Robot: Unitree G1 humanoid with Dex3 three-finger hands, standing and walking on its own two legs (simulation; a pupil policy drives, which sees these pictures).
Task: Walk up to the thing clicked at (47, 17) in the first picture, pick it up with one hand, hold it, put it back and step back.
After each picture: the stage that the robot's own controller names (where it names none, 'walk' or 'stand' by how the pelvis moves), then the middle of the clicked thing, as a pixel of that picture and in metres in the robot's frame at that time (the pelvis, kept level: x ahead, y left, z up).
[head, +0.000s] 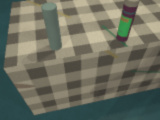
stand; (52, 28) +0.67 +0.18 -0.01
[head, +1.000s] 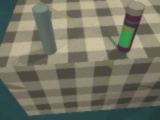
rise first; (46, 32) +0.61 +0.22 +0.02
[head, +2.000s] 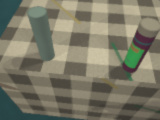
stand; (43, 37) +0.54 +0.19 +0.02
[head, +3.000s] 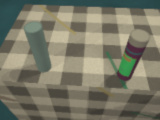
stand; (39, 49) +0.52 +0.21 -0.01
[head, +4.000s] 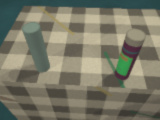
stand; (38, 49) +0.52 +0.22 -0.01
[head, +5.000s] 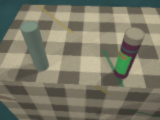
stand; (36, 49) +0.52 +0.23 -0.01
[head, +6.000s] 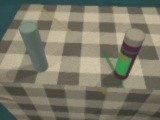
stand; (35, 49) +0.52 +0.23 -0.01
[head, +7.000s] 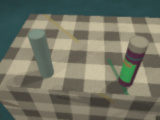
rise first; (42, 55) +0.51 +0.22 -0.01
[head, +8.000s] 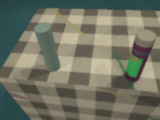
go down; (48, 49) +0.53 +0.21 +0.00
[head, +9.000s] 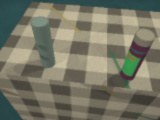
go down; (44, 45) +0.54 +0.20 +0.00
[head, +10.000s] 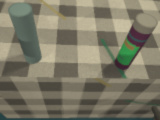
go down; (28, 37) +0.51 +0.19 +0.04
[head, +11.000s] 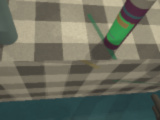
close in; out of the picture +0.53 +0.21 +0.07
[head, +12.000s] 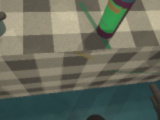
close; out of the picture +0.55 +0.22 +0.09
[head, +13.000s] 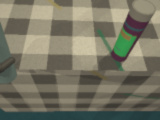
lift; out of the picture +0.42 +0.26 +0.08
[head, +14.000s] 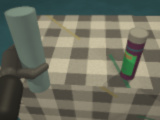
lift; (31, 54) +0.33 +0.17 +0.20
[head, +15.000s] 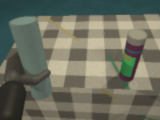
hold; (34, 61) +0.33 +0.16 +0.17
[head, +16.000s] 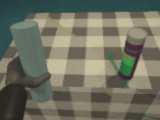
hold; (34, 65) +0.33 +0.17 +0.15
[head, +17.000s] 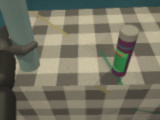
crouch; (21, 34) +0.43 +0.19 +0.19
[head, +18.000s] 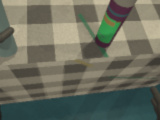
lower; out of the picture +0.52 +0.20 +0.06
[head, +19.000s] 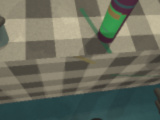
lower; out of the picture +0.54 +0.21 +0.09
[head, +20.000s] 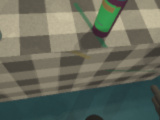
lower; out of the picture +0.55 +0.22 +0.10
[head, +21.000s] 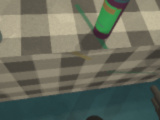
lower; out of the picture +0.55 +0.22 +0.09
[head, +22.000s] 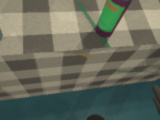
rest; out of the picture +0.55 +0.22 +0.10
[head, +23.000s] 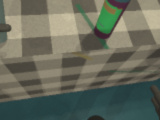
withdraw; out of the picture +0.57 +0.19 +0.09
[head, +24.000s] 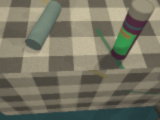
sink last; (45, 24) +0.64 +0.13 -0.04
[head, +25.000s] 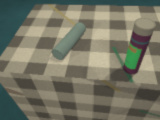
stand; (70, 40) +0.67 +0.13 -0.05
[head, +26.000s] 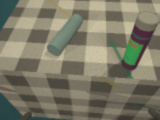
stand; (66, 33) +0.65 +0.11 -0.04
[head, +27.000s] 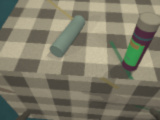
stand; (68, 35) +0.64 +0.10 -0.03
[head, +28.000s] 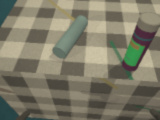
stand; (71, 35) +0.63 +0.08 -0.03
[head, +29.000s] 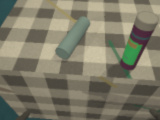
stand; (74, 36) +0.63 +0.06 -0.03
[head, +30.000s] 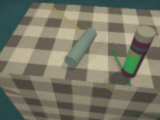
stand; (81, 46) +0.63 +0.04 -0.08
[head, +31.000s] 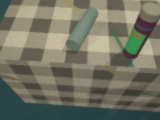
walk; (83, 27) +0.65 +0.01 -0.07
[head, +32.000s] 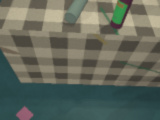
walk; (78, 5) +0.85 +0.04 -0.09
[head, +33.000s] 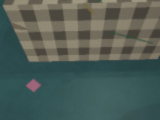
stand; out of the picture +1.18 +0.16 -0.07
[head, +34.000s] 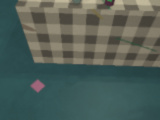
stand; out of the picture +1.20 +0.04 -0.09
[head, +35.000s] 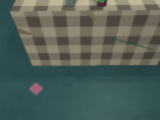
stand; out of the picture +1.21 +0.07 -0.10
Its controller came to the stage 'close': yes
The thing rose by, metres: 0.23
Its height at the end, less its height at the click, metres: -0.09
